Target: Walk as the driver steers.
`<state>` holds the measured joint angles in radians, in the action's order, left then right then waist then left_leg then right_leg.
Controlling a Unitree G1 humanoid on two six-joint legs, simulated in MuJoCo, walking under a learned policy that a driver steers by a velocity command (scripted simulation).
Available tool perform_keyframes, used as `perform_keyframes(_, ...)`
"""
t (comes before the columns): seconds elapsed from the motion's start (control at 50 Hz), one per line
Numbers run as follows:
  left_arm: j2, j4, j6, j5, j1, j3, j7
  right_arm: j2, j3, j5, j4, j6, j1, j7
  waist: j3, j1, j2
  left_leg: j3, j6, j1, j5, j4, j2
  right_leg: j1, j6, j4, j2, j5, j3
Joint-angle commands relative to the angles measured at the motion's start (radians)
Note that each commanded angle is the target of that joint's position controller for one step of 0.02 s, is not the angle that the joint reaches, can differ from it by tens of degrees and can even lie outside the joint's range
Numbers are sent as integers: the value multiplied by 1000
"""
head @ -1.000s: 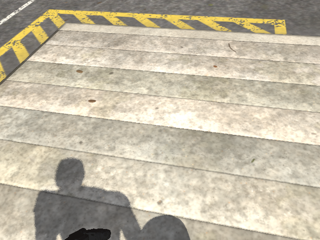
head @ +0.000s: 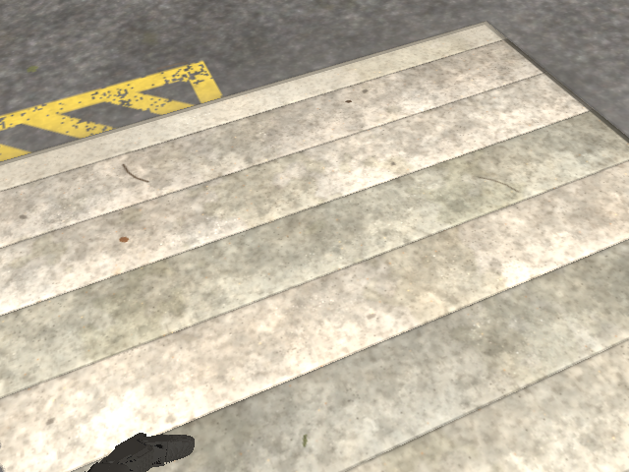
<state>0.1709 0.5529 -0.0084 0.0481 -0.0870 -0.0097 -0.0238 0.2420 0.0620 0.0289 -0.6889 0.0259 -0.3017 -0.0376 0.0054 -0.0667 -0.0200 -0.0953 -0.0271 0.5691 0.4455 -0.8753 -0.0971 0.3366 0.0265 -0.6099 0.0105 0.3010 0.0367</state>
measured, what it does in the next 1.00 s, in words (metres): steps to the left, turning left: left foot, then right foot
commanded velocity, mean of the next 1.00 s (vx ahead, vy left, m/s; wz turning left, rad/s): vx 0.08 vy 0.00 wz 0.46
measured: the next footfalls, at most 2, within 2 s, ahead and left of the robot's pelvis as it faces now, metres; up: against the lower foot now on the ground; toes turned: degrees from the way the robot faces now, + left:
left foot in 0.36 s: +0.01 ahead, +0.18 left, +0.00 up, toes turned +25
right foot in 0.86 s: +0.11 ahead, -0.02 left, +0.00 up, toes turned +33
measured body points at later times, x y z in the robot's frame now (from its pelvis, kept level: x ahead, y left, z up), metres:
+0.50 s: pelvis +0.00 +0.07 +0.00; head +0.02 +0.11 +0.45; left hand +0.01 +0.40 -0.11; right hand +0.27 -0.09 -0.07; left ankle -0.03 +0.16 -0.73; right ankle +0.04 -0.09 -0.64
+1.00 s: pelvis +0.09 +0.09 +0.00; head +0.09 +0.06 +0.45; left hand -0.01 +0.33 -0.10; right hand +0.37 -0.03 -0.08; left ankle +0.00 +0.19 -0.66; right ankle +0.08 -0.04 -0.73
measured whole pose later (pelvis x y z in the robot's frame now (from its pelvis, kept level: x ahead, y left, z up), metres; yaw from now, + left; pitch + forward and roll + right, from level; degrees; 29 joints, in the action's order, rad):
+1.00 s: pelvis +0.09 +0.09 +0.00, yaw +27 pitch +2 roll +1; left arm 0.20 0.72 0.06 -0.01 -0.46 0.04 -0.01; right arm 0.25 0.04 0.02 -0.61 -0.09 -0.18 0.00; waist -0.06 0.06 -0.05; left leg -0.05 0.01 0.49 0.45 -1.07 -0.05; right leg 0.18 0.06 -0.53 0.05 0.38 0.09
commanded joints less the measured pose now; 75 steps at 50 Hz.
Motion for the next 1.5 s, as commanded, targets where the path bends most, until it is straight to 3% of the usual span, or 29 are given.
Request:
perform_keyframes(0.02, 109, -98, 35, -15, 100, 52, -13, 148, 60, -4, 57, 9, 0, -12, -48, 27, 165, 1, -51, 203, 37, -441, 86, -112, 156, 291, -320, -152, 232)
perform_keyframes(0.12, 109, -51, 37, -16, 59, 46, -36, 90, 35, -9, 94, 26, 58, -10, -32, 61, 146, 61, -117, 214, -172, -501, 152, -156, 167, 279, -269, -289, 13)
perform_keyframes(0.2, 191, -2, 18, -24, -24, 86, -38, 22, -10, -18, 157, 16, 158, 36, -54, 122, 169, 121, -102, 118, -122, -175, 209, -241, 183, 251, -311, -336, -53)
perform_keyframes(0.32, 253, 54, 23, -76, -25, 123, -16, 80, 11, -11, 159, 20, 84, 79, -67, 68, 183, 223, 4, -155, -154, 233, 153, -221, 119, 121, -371, -431, -130)
perform_keyframes(0.34, 231, 82, 24, -79, -70, 121, -13, 103, 25, -16, 147, 17, 48, 70, -76, 55, 133, 211, 41, -258, -254, 329, 121, -173, 65, 38, -339, -363, -177)
perform_keyframes(0.36, 192, 93, 26, -55, -103, 113, -13, 203, 65, -21, 131, 10, -51, 52, -117, 25, -33, 56, 109, -479, -564, 389, 173, 5, -19, -192, -256, -201, -241)
perform_keyframes(0.38, 128, 13, 35, -2, -38, 89, -14, 350, 98, -32, 164, 4, -71, 31, -101, 38, -369, -351, 279, -678, -964, 381, 419, 424, -127, -528, -87, 345, -262)
perform_keyframes(0.4, 150, -21, 44, -18, 78, 90, -21, 302, 83, -53, 189, -18, -75, 37, -244, -39, -276, -502, 397, -662, -821, 454, 483, 485, -129, -674, -34, 386, -24)
perform_keyframes(0.42, 173, -18, 49, -47, 119, 94, -20, 265, 74, -50, 195, -30, -35, 37, -214, -33, -176, -423, 360, -626, -642, 481, 446, 493, -110, -703, -52, 304, 20)
perform_keyframes(0.46, 173, 7, 50, -33, 83, 98, -27, 205, 57, -11, 227, -22, 102, 18, -134, 35, -85, -319, 267, -484, -479, 476, 358, 464, -98, -644, -76, 153, 44)
perform_keyframes(0.54, 184, 39, 44, -26, 6, 107, -28, 178, 46, -30, 253, -14, 177, 12, -152, 94, -96, -259, 242, -323, -513, 462, 263, 327, -103, -578, -14, 9, 29)
perform_keyframes(0.68, 142, 43, 29, -43, -6, 74, -37, 137, 20, -42, 244, -11, 165, 11, -179, 46, -140, -280, 239, -343, -535, 418, 280, 261, -107, -384, -30, 22, 9)
perform_keyframes(0.76, 104, 48, 32, -55, -38, 55, -14, 51, -25, -58, 189, -27, 161, 37, -148, 36, -143, -229, 237, -275, -526, 426, 289, 28, -78, -171, -67, 46, -10)
perform_keyframes(0.84, 166, 58, 53, -71, -127, 77, 12, 162, 10, -34, 158, -52, 115, 45, 5, 52, -145, -299, 205, -159, 455, 531, 266, -57, 38, -25, 10, 142, -75)
perform_keyframes(0.88, 161, 108, 77, -71, -304, 77, 20, 87, -5, -10, 182, -80, 217, 34, 60, 122, -2, -141, 144, -28, 281, 236, 192, -145, 146, 172, -127, 297, 176)
perform_keyframes(0.9, 245, 137, 85, -73, -385, 109, 23, 61, -9, 12, 216, -107, 261, 35, 99, 131, 276, 114, 45, 184, 103, -29, 38, -244, 282, 388, -265, 621, 575)
perform_keyframes(0.92, 255, 127, 93, -61, -427, 113, 28, 95, 1, 29, 239, -134, 348, 26, 167, 187, 274, 29, 38, 360, 141, -166, 37, -306, 347, 493, -339, 596, 819)
perform_keyframes(0.96, 217, 86, 98, -42, -357, 105, 14, 73, 0, 10, 238, -171, 367, 34, 139, 138, 176, -13, 34, 379, 31, -293, 68, -353, 308, 423, -282, 145, 682)
perform_keyframes(1.02, 186, 58, 65, -67, -288, 100, -8, 67, 7, -33, 223, -162, 373, 47, 37, 93, 115, 32, -2, 248, -73, -145, 73, -322, 225, 326, -173, -367, 417)
perform_keyframes(1.1, 225, 48, 12, -76, -297, 120, -21, 19, -1, -25, 207, -123, 407, 56, -27, 97, 154, 89, -32, 19, -185, 115, -24, -179, 155, 237, -74, -500, 331)
perform_keyframes(1.2, 267, -10, -1, -101, -179, 136, -29, 144, 51, -15, 162, -107, 262, 41, -126, 13, 199, 33, -11, -349, -418, 477, 1, -132, 45, 85, -41, -515, 429)
perform_keyframes(1.22, 216, -20, 6, -91, -183, 121, -24, 182, 63, -31, 148, -108, 177, 29, -214, -9, 151, -16, 38, -543, -489, 495, 103, -80, 9, -73, 9, -432, 387)
perform_keyframes(1.24, 100, -26, 6, -51, -262, 87, -18, 229, 63, -50, 157, -100, 109, 15, -350, 22, -79, -253, 130, -809, -721, 423, 370, 86, -27, -325, 99, 181, 272)
perform_keyframes(1.26, 137, -41, 7, -61, -403, 89, -20, 214, 54, -84, 156, -93, 131, 17, -384, 107, -374, -639, 283, -833, -703, 524, 575, 289, -57, -557, 118, 447, 198)
perform_keyframes(1.28, 226, -2, -3, -72, -419, 117, -20, 157, 46, -74, 175, -89, 190, 11, -280, 123, -303, -604, 310, -706, -610, 530, 564, 326, -96, -700, 17, 345, 157)
perform_keyframes(1.3, 279, 0, -16, -72, -327, 132, -17, 91, 30, -57, 182, -81, 222, 1, -186, 92, -181, -386, 273, -603, -560, 521, 487, 340, -118, -738, -16, 252, 106)
perform_keyframes(1.32, 291, -4, -24, -65, -268, 140, -16, 89, 26, -51, 177, -71, 237, -7, -140, 87, -92, -246, 237, -515, -522, 528, 418, 330, -128, -751, -43, 191, 83)
perform_keyframes(1.4, 194, -44, -29, -76, -161, 110, -1, 118, 30, -64, 106, -63, 223, -26, -85, 71, -109, -15, 240, -414, -601, 575, 356, 330, -135, -676, -93, 83, 6)
perform_keyframes(1.5, 192, -70, -34, -69, -77, 97, 27, 187, 52, -56, 67, -59, 243, -15, -101, 69, -96, 92, 262, -403, -591, 588, 414, 251, -114, -434, -145, 4, -10)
